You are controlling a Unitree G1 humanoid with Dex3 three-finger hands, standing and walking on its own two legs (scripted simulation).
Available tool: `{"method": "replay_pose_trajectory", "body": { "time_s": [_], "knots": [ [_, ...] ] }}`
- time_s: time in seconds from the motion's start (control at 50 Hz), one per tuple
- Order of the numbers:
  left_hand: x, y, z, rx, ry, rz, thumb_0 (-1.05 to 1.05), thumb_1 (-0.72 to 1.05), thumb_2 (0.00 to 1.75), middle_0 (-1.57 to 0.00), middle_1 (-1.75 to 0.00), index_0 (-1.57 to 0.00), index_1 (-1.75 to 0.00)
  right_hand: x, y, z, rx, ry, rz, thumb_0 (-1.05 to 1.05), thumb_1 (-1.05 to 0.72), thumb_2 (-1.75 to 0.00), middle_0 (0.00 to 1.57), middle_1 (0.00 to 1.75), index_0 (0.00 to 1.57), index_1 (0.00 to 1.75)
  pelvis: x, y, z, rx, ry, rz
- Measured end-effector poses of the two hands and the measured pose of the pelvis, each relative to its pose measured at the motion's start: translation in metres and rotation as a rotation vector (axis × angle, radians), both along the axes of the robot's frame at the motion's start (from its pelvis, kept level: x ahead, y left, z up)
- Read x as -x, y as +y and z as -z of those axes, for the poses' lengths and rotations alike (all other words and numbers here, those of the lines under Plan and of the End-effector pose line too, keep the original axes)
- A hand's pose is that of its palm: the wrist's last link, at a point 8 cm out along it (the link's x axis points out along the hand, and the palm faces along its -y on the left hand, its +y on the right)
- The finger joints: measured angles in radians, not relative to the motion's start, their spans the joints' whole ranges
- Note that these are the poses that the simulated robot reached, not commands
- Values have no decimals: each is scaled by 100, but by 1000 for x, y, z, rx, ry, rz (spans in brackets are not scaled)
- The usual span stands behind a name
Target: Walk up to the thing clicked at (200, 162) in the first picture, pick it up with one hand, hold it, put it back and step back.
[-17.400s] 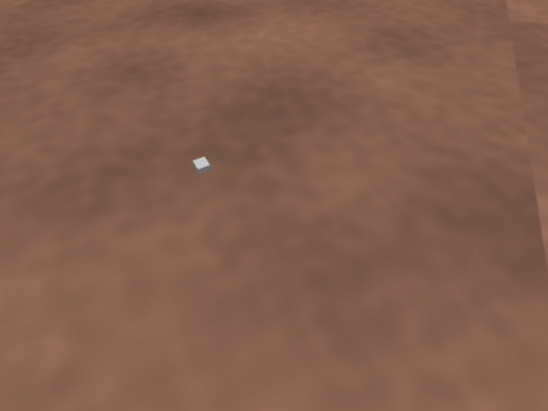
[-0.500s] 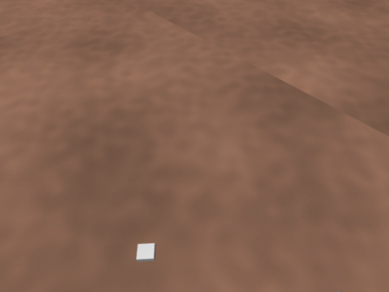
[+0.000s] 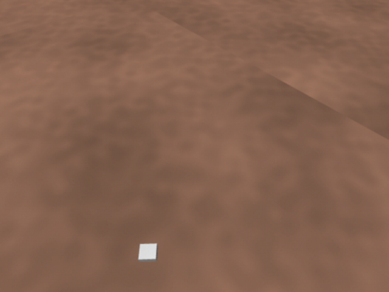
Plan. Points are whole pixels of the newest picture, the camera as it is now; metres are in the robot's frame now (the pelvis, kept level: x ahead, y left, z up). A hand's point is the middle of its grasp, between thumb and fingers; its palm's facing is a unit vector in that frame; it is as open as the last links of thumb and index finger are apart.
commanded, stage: walk up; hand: left
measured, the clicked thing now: (148, 252) +0.42 +0.24 -0.76
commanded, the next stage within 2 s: stand in 0.26 s
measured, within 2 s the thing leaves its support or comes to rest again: neither
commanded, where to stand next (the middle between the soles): +0.04 -0.02 m, yaw +1 degrees
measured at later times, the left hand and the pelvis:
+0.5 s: hand out of the picture +0.09 +0.25 -0.15, palm faces +0.01 -0.95 -0.33, open 7.4 cm; pelvis +0.01 +0.00 +0.01, yaw +0 degrees
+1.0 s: hand out of the picture +0.10 +0.24 -0.15, palm faces -0.02 -0.94 -0.35, open 7.4 cm; pelvis +0.02 -0.01 +0.01, yaw -1 degrees
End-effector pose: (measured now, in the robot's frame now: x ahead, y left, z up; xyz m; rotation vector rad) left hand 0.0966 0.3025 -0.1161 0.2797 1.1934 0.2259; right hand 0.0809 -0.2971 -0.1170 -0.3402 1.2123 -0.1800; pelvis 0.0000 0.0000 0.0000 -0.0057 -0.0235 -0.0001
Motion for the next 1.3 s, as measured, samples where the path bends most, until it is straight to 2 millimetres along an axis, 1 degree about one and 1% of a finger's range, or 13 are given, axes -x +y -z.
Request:
{"method": "replay_pose_trajectory", "body": {
  "time_s": [0.18,0.28,0.48,0.62,0.86,1.04,1.3],
  "knots": [
    [12,-3,3,6,16,-19,0,91,90,-20,-30,-20,-30,-7,-1,-1,1,-9,-11,1,-90,-90,20,30,21,30,-1,-1,0,4,-2,-13],
    [15,-4,4,11,10,-29,1,91,90,-20,-30,-20,-30,-12,-1,-2,7,-13,-25,1,-90,-90,20,30,21,30,-1,-2,0,4,-5,-18],
    [18,-10,-2,8,28,4,0,91,90,-20,-30,-20,-30,-20,5,-3,-28,-37,-15,1,-90,-90,20,30,21,30,-7,-2,-5,-4,-15,-1],
    [17,-10,-6,-8,33,15,0,91,90,-20,-30,-20,-30,-14,5,1,-42,-19,-3,1,-90,-90,20,30,21,30,-9,-4,-6,-7,-14,5],
    [8,-12,-8,-20,36,30,0,91,90,-20,-30,-20,-30,-1,-4,2,-31,25,26,1,-90,-90,20,30,21,30,-15,-7,-7,-8,-10,12],
    [0,-16,-7,-17,23,43,0,91,90,-20,-30,-20,-30,-2,-9,1,-25,25,33,1,-90,-90,20,30,21,30,-17,-10,-7,-7,-7,12],
    [-3,-18,-7,-16,32,41,0,90,90,-20,-30,-20,-30,-7,-9,1,-24,25,26,1,-90,-90,20,30,21,30,-22,-11,-7,-6,-4,16]
  ]
}}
